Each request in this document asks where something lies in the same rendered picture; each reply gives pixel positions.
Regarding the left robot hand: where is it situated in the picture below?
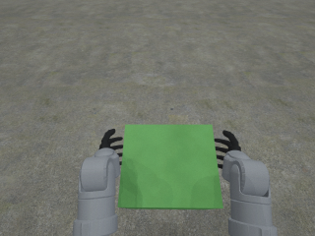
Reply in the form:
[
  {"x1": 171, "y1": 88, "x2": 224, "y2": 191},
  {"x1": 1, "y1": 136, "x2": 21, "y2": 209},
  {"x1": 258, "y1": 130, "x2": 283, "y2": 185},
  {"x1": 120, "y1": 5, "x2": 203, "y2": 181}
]
[{"x1": 99, "y1": 129, "x2": 123, "y2": 165}]

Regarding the right robot hand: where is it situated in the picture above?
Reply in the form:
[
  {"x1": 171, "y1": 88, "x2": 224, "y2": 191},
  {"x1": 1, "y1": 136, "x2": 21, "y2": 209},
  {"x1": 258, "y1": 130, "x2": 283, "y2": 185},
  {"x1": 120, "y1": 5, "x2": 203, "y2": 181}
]
[{"x1": 214, "y1": 130, "x2": 241, "y2": 169}]

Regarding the robot right forearm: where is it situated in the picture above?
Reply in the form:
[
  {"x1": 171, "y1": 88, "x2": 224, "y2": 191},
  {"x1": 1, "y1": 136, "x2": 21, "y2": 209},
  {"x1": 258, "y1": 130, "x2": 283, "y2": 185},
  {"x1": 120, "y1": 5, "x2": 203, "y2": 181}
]
[{"x1": 221, "y1": 149, "x2": 278, "y2": 236}]

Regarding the carton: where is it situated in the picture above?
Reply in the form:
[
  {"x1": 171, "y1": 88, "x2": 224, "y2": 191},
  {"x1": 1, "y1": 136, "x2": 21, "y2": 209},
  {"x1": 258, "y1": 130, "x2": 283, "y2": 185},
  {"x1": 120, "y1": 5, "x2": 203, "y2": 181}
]
[{"x1": 117, "y1": 124, "x2": 223, "y2": 210}]

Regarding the robot left forearm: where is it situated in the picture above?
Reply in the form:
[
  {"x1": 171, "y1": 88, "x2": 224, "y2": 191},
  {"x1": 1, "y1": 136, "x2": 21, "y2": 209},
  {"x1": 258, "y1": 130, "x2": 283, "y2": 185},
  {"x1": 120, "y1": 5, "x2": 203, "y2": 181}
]
[{"x1": 72, "y1": 147, "x2": 121, "y2": 236}]

